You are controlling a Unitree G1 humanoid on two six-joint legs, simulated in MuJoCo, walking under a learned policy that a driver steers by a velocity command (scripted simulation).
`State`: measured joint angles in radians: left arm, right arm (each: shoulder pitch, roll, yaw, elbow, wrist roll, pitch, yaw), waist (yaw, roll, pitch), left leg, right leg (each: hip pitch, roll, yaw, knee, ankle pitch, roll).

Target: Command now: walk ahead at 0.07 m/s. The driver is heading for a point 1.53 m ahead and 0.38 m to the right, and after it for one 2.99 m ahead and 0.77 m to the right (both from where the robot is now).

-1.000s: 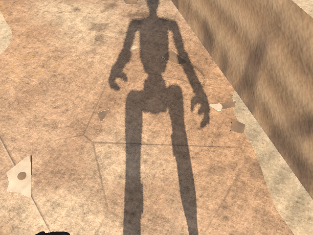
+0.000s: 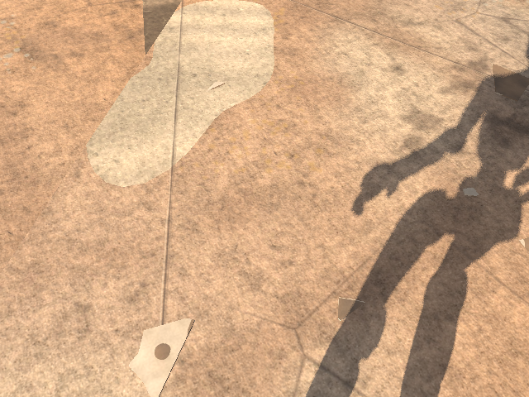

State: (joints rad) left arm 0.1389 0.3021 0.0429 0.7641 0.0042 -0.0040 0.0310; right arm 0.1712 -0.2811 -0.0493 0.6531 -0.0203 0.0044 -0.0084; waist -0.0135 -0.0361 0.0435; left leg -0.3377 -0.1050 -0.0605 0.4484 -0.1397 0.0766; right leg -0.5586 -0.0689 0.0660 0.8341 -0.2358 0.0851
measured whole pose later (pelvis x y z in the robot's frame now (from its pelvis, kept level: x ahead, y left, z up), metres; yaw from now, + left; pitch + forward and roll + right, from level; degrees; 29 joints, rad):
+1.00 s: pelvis +0.03 -0.08 +0.00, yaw -24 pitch +1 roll +0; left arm 0.12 0.24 0.03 0.67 0.02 0.01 0.01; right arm 0.18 -0.27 -0.06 0.76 0.00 0.03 -0.02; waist -0.01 0.02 0.02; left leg -0.30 0.05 -0.04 0.60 -0.27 -0.06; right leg -0.28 0.08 0.04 0.51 -0.24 -0.06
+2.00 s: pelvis +0.05 -0.02 +0.00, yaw -2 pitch +0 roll +0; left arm 0.20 0.26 0.05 0.73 -0.01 0.02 0.01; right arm 0.12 -0.22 -0.01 0.68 -0.03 0.00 -0.01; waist 0.02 0.00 0.02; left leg -0.27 -0.06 -0.02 0.55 -0.28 0.04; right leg -0.27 -0.03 0.05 0.55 -0.29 0.04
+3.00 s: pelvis +0.15 -0.09 -0.01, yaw -20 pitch +3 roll +0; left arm 0.33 0.32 0.06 0.72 -0.01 -0.04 -0.01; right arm 0.17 -0.29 -0.05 0.69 0.03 -0.07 0.03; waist 0.04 -0.02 -0.03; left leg -0.37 0.00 0.04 0.54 -0.21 0.06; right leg -0.11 0.00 0.01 0.48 -0.40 -0.01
